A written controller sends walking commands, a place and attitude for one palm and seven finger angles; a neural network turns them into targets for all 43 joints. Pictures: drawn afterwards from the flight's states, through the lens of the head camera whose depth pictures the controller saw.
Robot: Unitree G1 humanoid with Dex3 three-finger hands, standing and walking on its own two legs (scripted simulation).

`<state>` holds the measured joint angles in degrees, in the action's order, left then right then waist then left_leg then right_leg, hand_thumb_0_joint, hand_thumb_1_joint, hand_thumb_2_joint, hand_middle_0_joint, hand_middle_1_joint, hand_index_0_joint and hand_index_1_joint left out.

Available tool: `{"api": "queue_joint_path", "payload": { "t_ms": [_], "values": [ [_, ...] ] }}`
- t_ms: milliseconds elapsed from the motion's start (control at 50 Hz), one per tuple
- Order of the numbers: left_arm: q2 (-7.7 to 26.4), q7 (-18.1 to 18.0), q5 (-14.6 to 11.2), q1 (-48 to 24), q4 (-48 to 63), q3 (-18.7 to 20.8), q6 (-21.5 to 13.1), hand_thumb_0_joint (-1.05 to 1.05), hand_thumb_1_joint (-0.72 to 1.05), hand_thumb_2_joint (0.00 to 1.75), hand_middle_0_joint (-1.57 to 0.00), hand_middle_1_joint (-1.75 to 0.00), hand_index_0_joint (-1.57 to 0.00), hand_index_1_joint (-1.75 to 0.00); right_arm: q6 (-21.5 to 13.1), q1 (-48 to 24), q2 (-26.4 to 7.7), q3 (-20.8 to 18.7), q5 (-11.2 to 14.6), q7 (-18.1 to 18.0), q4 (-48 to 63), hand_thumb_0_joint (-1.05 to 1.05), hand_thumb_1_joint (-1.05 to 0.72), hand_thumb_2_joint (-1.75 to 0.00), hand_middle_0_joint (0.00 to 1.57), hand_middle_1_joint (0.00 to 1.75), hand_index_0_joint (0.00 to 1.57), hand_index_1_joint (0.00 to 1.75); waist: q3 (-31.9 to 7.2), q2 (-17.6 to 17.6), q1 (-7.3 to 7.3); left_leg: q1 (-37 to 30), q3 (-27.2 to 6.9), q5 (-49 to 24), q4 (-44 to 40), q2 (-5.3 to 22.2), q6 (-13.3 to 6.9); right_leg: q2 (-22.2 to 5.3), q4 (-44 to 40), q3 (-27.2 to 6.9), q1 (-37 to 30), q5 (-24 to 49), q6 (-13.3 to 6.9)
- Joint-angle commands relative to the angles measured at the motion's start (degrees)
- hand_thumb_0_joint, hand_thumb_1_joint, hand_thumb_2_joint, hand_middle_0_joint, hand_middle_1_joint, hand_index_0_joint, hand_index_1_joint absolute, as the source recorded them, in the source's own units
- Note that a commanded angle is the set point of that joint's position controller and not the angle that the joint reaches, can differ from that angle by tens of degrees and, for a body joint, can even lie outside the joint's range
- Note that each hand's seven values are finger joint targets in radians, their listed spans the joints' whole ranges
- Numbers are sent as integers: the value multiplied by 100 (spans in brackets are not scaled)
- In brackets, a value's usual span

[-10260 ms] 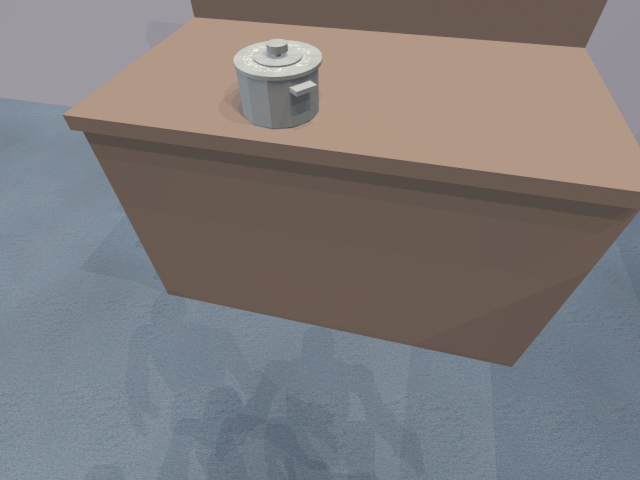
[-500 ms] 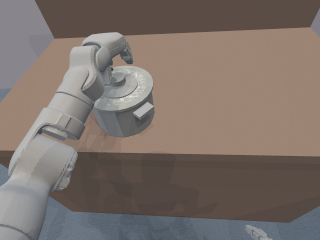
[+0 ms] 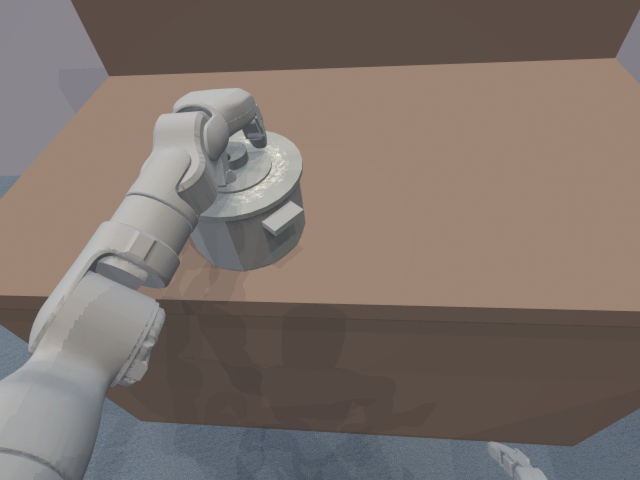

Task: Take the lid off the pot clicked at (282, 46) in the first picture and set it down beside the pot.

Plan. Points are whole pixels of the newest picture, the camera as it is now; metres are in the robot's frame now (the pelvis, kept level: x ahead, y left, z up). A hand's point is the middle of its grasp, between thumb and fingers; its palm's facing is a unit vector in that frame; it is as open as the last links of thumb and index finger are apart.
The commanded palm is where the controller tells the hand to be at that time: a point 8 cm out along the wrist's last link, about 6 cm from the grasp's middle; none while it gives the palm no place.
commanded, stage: lower the open fingers around the knob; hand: left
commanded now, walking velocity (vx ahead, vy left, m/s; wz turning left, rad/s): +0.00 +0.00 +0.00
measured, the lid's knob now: (231, 155) +0.50 +0.12 +0.16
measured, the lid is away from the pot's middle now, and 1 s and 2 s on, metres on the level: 0.00 0.01 0.00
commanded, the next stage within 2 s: close the fingers and squeeze the knob in 0.22 s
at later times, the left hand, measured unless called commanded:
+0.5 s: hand (227, 164) +0.46 +0.11 +0.17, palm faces -0.29 -0.02 -0.96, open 9.8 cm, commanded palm +0.45 +0.11 +0.23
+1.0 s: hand (227, 160) +0.47 +0.11 +0.17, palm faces -0.28 -0.03 -0.96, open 7.9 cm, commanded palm +0.45 +0.11 +0.23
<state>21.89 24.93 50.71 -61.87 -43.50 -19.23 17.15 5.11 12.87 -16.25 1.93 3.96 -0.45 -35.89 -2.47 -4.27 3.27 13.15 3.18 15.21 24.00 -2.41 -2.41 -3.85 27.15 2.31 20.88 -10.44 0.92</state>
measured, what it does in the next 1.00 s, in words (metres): stands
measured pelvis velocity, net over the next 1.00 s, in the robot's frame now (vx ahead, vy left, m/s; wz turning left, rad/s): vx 0.01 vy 0.01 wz -0.01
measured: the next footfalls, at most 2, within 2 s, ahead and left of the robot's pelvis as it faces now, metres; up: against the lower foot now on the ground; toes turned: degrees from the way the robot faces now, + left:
none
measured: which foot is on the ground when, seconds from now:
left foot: down 0.00-1.00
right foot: down 0.00-1.00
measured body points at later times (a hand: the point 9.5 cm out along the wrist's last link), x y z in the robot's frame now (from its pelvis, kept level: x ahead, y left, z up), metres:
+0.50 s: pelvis +0.00 +0.00 +0.00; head +0.02 -0.03 +0.45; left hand +0.47 +0.11 +0.23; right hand +0.12 -0.25 -0.13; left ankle -0.03 +0.10 -0.74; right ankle +0.03 -0.13 -0.74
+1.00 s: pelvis +0.01 +0.01 +0.00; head +0.03 -0.03 +0.45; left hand +0.48 +0.11 +0.23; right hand +0.11 -0.25 -0.13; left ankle -0.03 +0.10 -0.74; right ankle +0.03 -0.13 -0.74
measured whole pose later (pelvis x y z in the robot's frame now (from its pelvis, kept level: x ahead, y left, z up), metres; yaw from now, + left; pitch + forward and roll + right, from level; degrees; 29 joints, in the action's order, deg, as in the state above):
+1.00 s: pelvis +0.01 +0.01 +0.00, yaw -1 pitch +5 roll +1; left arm 22.3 24.6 50.7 -59.6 -42.3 -17.6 15.9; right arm 4.6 14.8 -16.3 1.3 3.7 -0.3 -36.2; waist -2.6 -4.3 4.0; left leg 13.0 3.7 15.6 23.6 -2.4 -2.9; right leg -3.7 26.0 1.7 20.6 -10.2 1.4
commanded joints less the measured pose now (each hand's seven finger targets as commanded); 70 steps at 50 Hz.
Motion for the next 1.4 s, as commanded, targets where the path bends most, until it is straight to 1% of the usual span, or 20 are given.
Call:
{"api": "queue_joint_path", "payload": {
  "t_ms": [0, 40, 160, 220, 300, 320, 420, 460, 480, 520, 580, 620, 720, 780, 1020, 1060, 1080, 1120, 1160, 1380],
  "values": [
    [823, -99, 50, -2873, 1085, 341, -49, 0, -32, 156, -87, -8, -87, -8, -245, -262, -598, -261, -19, -47, 747, 0, -90, -90, 20, 30, 20, 30, -2101, 756, 94, -366, -277, -1479, -217, -53, -114, 298, -65, 28, -1302, 1547, -285],
    [903, -121, 11, -2932, 1393, 408, -79, 0, -32, 156, -87, -8, -87, -8, -264, -268, -583, -281, -49, -26, 766, 0, -90, -90, 20, 30, 20, 30, -2368, 606, 87, -558, -319, -1776, -160, -37, -122, 305, -47, 25, -1383, 1701, -291],
    [763, -81, -27, -2566, 963, 341, -9, 0, -32, 156, -87, -8, -87, -8, -262, -231, -614, -268, -16, -25, 678, 0, -90, -90, 20, 30, 20, 30, -1815, 949, 104, -300, -280, -1503, -224, -42, -129, 328, -127, 71, -1247, 1579, -275],
    [699, -110, -121, -2708, 1306, 306, -45, 0, -32, 156, -87, -8, -87, -8, -268, -241, -655, -305, -35, -26, 684, 0, -90, -90, 20, 30, 20, 30, -1959, 663, 104, -452, -302, -1626, -185, -50, -131, 304, -100, 73, -1234, 1629, -310],
    [1000, -112, 16, -2554, 778, 533, 5, 0, -32, 156, -87, -8, -87, -8, -274, -193, -628, -243, -22, -44, 640, 0, -90, -90, 20, 30, 20, 30, -1742, 976, 70, -160, -273, -1424, -248, -50, -117, 321, -102, 71, -1328, 1564, -276],
    [959, -125, -86, -2531, 940, 518, -36, 0, -19, 122, -74, -26, -74, -26, -254, -184, -689, -284, -32, -49, 659, 0, -90, -90, 20, 30, 20, 30, -1811, 911, 89, -221, -268, -1426, -237, -43, -125, 300, -131, 68, -1331, 1582, -287],
    [1052, -153, -35, -2823, 1264, 532, -94, 0, -14, 121, -68, -47, -68, -47, -311, -209, -644, -299, -52, -45, 723, 0, -90, -90, 20, 30, 20, 30, -2122, 580, 88, -452, -319, -1666, -161, -48, -142, 303, -91, 35, -1360, 1682, -315],
    [1168, -149, 77, -2898, 983, 611, -73, 0, -12, 120, -67, -53, -67, -53, -300, -175, -617, -251, -37, -64, 665, 0, -90, -90, 20, 30, 20, 30, -2005, 856, 98, -299, -307, -1578, -228, -42, -124, 327, -83, 58, -1374, 1659, -292],
    [935, -131, 57, -2983, 934, 414, -59, 0, -10, 120, -67, -56, -67, -56, -305, -175, -599, -255, -27, -65, 648, 0, -90, -90, 20, 30, 20, 30, -1915, 823, 135, -311, -297, -1545, -247, -43, -120, 325, -102, 69, -1282, 1620, -288],
    [1083, -170, -13, -2909, 1084, 565, -87, 0, -8, 119, -66, -60, -66, -60, -317, -124, -666, -299, -53, -56, 646, 0, -90, -90, 20, 30, 20, 30, -2046, 604, 103, -483, -342, -1796, -173, -25, -124, 314, -85, 66, -1246, 1702, -320],
    [1166, -168, 107, -2764, 859, 668, -76, 0, -5, 118, -66, -66, -66, -66, -326, -95, -628, -268, -52, -52, 638, 0, -90, -90, 20, 30, 20, 30, -2076, 853, 57, -354, -301, -1837, -205, -27, -121, 320, -59, 54, -1417, 1828, -290],
    [979, -169, -5, -2724, 962, 524, -98, 0, -2, 116, -66, -70, -66, -70, -304, -110, -660, -295, -56, -40, 665, 0, -90, -90, 20, 30, 20, 30, -2081, 730, 94, -420, -315, -1912, -171, -28, -128, 310, -91, 61, -1343, 1845, -305],
    [1123, -201, 12, -2746, 1000, 640, -108, 0, 4, 113, -66, -78, -66, -78, -305, -133, -670, -289, -58, -37, 698, 0, -90, -90, 20, 30, 20, 30, -2143, 644, 59, -407, -328, -1899, -182, -18, -121, 306, -66, 46, -1375, 1804, -319],
    [1142, -196, 112, -2655, 690, 662, -72, 0, 7, 111, -67, -81, -67, -81, -301, -62, -637, -268, -42, -39, 641, 0, -90, -90, 20, 30, 20, 30, -1954, 853, 73, -325, -296, -1822, -218, 0, -114, 340, -93, 64, -1306, 1739, -292],
    [1081, -194, -29, -2556, 1338, 638, -80, 0, 23, 98, -72, -92, -72, -92, -319, -131, -667, -321, -55, 13, 729, 0, -90, -90, 20, 30, 20, 30, -2255, 517, 44, -630, -361, -2297, -123, 12, -141, 322, -100, 52, -1350, 1942, -316],
    [1165, -191, 72, -2672, 1163, 662, -47, 0, 26, 95, -74, -94, -74, -94, -301, -158, -624, -281, -27, 7, 685, 0, -90, -90, 20, 30, 20, 30, -2054, 811, 70, -442, -330, -1950, -204, 16, -113, 349, -103, 73, -1349, 1804, -293],
    [852, -168, 29, -2796, 1261, 385, -27, 0, 28, 93, -74, -94, -74, -94, -306, -194, -597, -279, -20, 11, 696, 0, -90, -90, 20, 30, 20, 30, -2012, 769, 98, -473, -334, -1933, -230, 8, -114, 345, -115, 77, -1287, 1772, -295],
    [835, -178, -56, -2781, 1400, 374, -44, 0, 31, 90, -76, -95, -76, -95, -309, -201, -647, -315, -33, 5, 690, 0, -90, -90, 20, 30, 20, 30, -2096, 533, 119, -645, -369, -2082, -156, 16, -123, 337, -122, 77, -1170, 1757, -320],
    [900, -182, 55, -2771, 1092, 446, 2, 0, 34, 87, -77, -96, -77, -96, -311, -142, -607, -284, -37, -9, 623, 0, -90, -90, 20, 30, 20, 30, -1994, 756, 117, -506, -336, -1893, -176, 0, -121, 362, -110, 85, -1189, 1718, -307],
    [1013, -135, 66, -2916, 1052, 512, -24, 0, 39, 101, -72, -91, -80, -95, -298, -180, -611, -259, -43, -40, 633, 0, -90, -90, 20, 30, 20, 30, -2035, 864, 106, -400, -318, -1762, -223, -28, -108, 336, -100, 70, -1353, 1776, -294]
  ]
}}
